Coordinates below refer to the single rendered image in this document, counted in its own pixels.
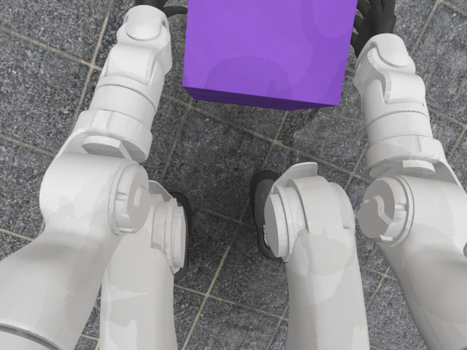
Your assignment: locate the robot right shin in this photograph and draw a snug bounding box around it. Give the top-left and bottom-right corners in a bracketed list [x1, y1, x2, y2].
[263, 162, 355, 251]

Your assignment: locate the left robot upper arm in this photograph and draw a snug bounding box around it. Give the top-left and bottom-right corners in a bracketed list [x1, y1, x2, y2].
[0, 152, 151, 350]

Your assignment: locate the robot right hand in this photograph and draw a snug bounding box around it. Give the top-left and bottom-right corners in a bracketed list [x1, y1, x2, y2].
[350, 0, 397, 58]

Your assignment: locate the right robot upper arm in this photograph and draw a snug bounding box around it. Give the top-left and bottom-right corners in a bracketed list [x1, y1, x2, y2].
[358, 174, 467, 350]

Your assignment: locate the robot left hand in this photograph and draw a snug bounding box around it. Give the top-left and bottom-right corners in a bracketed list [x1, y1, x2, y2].
[135, 0, 188, 18]

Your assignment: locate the right robot foot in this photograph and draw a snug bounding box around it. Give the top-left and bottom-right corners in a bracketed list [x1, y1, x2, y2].
[250, 170, 279, 260]

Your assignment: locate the carton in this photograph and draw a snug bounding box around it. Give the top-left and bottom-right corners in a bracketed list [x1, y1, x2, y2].
[182, 0, 358, 111]

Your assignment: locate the robot left forearm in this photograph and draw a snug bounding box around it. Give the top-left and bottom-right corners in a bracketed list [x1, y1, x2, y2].
[39, 5, 172, 213]

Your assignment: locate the robot right forearm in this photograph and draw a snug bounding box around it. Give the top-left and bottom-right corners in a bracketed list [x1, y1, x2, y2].
[353, 34, 465, 191]

